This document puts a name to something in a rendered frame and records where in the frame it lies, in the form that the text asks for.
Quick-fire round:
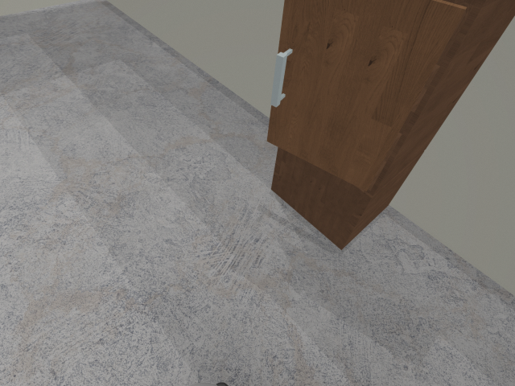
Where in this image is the handle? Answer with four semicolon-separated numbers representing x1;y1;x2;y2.
270;49;293;108

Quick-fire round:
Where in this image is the cupboard door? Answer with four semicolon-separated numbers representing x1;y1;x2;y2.
267;0;467;191

